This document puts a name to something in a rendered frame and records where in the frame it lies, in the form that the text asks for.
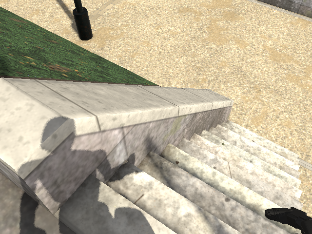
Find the robot right hand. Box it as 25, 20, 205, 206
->
264, 207, 312, 234

